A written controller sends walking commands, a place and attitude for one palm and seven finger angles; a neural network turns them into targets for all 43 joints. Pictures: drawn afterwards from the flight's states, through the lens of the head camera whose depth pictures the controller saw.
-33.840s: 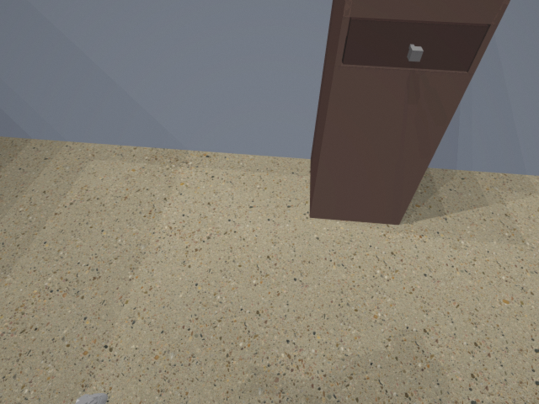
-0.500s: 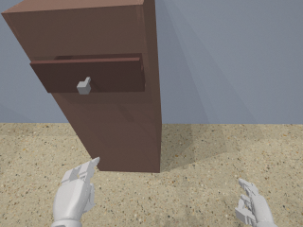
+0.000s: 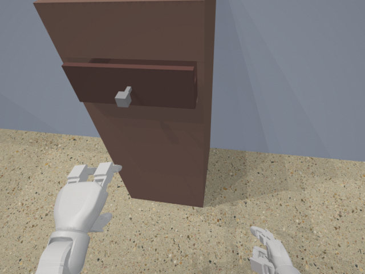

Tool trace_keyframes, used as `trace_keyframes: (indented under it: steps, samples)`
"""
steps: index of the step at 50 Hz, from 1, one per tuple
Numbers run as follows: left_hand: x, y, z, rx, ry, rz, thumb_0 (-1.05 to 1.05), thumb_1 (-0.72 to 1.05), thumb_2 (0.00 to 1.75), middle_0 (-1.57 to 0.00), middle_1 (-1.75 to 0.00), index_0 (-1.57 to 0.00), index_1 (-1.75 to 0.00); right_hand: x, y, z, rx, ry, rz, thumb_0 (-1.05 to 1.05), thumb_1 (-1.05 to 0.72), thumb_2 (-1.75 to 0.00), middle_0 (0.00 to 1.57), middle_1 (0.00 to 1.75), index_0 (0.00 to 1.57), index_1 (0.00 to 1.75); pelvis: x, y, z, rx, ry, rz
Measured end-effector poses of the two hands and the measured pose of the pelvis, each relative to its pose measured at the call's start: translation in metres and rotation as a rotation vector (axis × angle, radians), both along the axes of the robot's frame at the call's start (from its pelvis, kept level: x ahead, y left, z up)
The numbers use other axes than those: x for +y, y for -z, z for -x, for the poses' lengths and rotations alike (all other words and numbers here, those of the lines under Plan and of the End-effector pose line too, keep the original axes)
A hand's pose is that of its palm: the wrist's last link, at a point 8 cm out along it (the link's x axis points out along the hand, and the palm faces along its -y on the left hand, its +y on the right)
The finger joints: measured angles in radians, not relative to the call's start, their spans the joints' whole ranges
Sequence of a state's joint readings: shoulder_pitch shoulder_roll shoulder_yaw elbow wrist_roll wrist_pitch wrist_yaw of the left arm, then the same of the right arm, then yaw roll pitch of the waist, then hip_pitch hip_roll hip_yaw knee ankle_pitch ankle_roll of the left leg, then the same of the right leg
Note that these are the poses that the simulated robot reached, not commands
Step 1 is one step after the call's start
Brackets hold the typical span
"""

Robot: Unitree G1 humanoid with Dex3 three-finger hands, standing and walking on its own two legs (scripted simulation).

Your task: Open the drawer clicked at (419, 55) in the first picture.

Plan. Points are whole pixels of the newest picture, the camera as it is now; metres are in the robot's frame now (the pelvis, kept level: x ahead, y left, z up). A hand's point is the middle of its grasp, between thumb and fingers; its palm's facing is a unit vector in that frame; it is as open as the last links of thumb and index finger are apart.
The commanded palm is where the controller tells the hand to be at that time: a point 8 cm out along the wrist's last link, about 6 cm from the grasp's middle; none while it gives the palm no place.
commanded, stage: raise the hand with hooked fingers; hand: left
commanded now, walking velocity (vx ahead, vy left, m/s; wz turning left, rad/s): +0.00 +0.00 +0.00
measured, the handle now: (125, 95) +0.54 +0.25 +0.10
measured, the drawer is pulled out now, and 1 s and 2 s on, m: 0.04 0.04 0.04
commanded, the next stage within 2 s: move the hooked fingers above the handle in 1.10 s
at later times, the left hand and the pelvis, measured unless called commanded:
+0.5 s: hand (69, 157) +0.27 +0.25 +0.17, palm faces +0.15 -0.07 -0.99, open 13.5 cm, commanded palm +0.23 +0.25 +0.23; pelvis -0.02 +0.01 +0.02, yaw +1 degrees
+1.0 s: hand (59, 143) +0.28 +0.26 +0.19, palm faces +0.07 -0.06 -1.00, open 13.8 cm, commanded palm +0.24 +0.27 +0.27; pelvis -0.03 +0.02 +0.03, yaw +2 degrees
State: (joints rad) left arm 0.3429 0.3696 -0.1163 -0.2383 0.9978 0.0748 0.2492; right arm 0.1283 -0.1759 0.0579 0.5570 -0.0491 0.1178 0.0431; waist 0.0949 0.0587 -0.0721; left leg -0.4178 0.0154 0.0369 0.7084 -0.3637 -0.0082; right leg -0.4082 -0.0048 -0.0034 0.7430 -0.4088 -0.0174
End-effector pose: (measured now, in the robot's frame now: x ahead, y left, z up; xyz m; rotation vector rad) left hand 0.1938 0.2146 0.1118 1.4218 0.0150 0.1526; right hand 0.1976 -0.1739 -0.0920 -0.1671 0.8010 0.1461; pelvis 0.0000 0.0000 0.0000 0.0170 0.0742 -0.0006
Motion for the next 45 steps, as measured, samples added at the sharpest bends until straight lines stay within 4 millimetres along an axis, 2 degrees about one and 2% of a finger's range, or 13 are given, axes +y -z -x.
trace_keyframes:
  steps: [6, 10, 13, 17, 22, 28, 33, 38, 41, 45]
  samples:
    - [0.015, -0.021, -0.007, 0.018, 0.011, -0.029, 0.00, 0.02, 0.53, -0.28, -0.87, -0.28, -0.87, -0.031, 0.003, 0.025, 0.065, 0.082, 0.066, 0.01, -0.91, -0.90, 0.20, 0.30, 0.20, 0.30, 0.004, -0.009, 0.001, -0.029, -0.001, 0.004]
    - [0.020, -0.040, -0.012, -0.021, 0.024, -0.026, 0.00, -0.07, 0.49, -0.29, -0.93, -0.29, -0.93, -0.047, -0.003, 0.026, 0.051, 0.118, 0.106, 0.01, -0.91, -0.90, 0.20, 0.30, 0.20, 0.30, 0.006, -0.013, 0.004, -0.046, -0.007, 0.004]
    - [0.022, -0.052, -0.017, -0.041, 0.039, -0.035, 0.00, -0.14, 0.46, -0.29, -0.97, -0.29, -0.97, -0.051, -0.011, 0.020, 0.025, 0.129, 0.117, 0.01, -0.91, -0.90, 0.20, 0.30, 0.20, 0.30, 0.008, -0.016, 0.006, -0.060, -0.011, 0.004]
    - [0.024, -0.067, -0.027, -0.051, 0.054, -0.049, 0.00, -0.24, 0.42, -0.30, -1.03, -0.30, -1.03, -0.046, -0.023, 0.006, -0.026, 0.126, 0.104, 0.01, -0.91, -0.90, 0.20, 0.29, 0.20, 0.30, 0.008, -0.019, 0.010, -0.081, -0.015, 0.004]
    - [0.029, -0.090, -0.039, -0.056, 0.060, -0.066, 0.00, -0.35, 0.37, -0.31, -1.10, -0.31, -1.11, -0.028, -0.038, -0.009, -0.086, 0.096, 0.064, 0.01, -0.91, -0.90, 0.20, 0.29, 0.20, 0.30, 0.008, -0.023, 0.014, -0.105, -0.019, 0.006]
    - [0.039, -0.117, -0.048, -0.047, 0.051, -0.084, 0.00, -0.44, 0.33, -0.31, -1.17, -0.31, -1.17, -0.008, -0.045, -0.016, -0.114, 0.048, 0.027, 0.01, -0.91, -0.90, 0.20, 0.30, 0.20, 0.30, 0.009, -0.026, 0.019, -0.120, -0.027, 0.009]
    - [0.047, -0.137, -0.053, -0.039, 0.056, -0.104, 0.00, -0.48, 0.31, -0.32, -1.19, -0.32, -1.19, -0.001, -0.043, -0.011, -0.098, 0.023, 0.024, 0.01, -0.91, -0.90, 0.20, 0.30, 0.20, 0.30, 0.010, -0.027, 0.022, -0.125, -0.036, 0.011]
    - [0.056, -0.154, -0.060, -0.030, 0.058, -0.115, 0.00, -0.49, 0.31, -0.32, -1.20, -0.32, -1.20, -0.005, -0.035, 0.002, -0.060, 0.024, 0.037, 0.01, -0.91, -0.90, 0.20, 0.30, 0.20, 0.30, 0.012, -0.027, 0.025, -0.123, -0.041, 0.013]
    - [0.061, -0.154, -0.063, -0.009, 0.058, -0.100, 0.00, -0.49, 0.31, -0.31, -1.20, -0.32, -1.20, -0.011, -0.031, 0.012, -0.036, 0.040, 0.043, 0.01, -0.91, -0.90, 0.20, 0.30, 0.20, 0.30, 0.014, -0.027, 0.026, -0.117, -0.038, 0.013]
    - [0.056, -0.143, -0.062, 0.027, 0.099, -0.091, 0.00, -0.49, 0.31, -0.31, -1.20, -0.32, -1.20, -0.020, -0.027, 0.024, -0.010, 0.059, 0.061, 0.01, -0.91, -0.90, 0.20, 0.30, 0.20, 0.30, 0.017, -0.027, 0.027, -0.109, -0.032, 0.013]
